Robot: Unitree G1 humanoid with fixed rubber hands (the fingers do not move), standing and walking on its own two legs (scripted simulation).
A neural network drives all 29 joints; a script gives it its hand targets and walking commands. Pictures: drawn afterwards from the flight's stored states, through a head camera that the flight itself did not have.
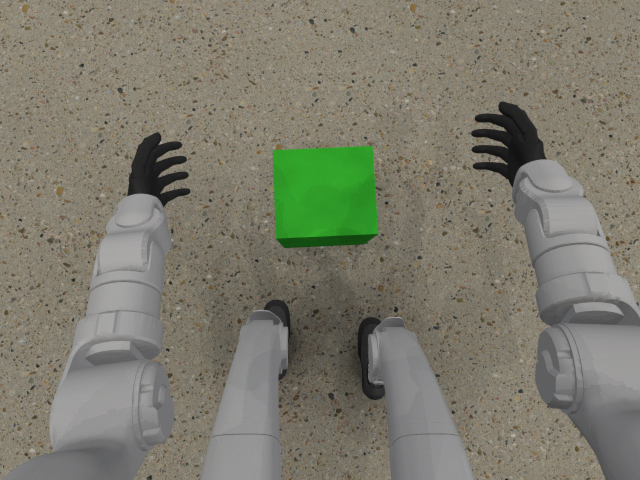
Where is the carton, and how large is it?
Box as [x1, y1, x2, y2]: [273, 146, 377, 247]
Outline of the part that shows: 372,146 273,150 275,230 277,240 284,247 361,244 377,234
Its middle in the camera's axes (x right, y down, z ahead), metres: +0.01 -0.08 +0.94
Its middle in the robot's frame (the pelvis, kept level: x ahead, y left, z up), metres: +0.50 +0.01 -0.56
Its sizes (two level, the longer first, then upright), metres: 0.218 0.194 0.234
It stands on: the floor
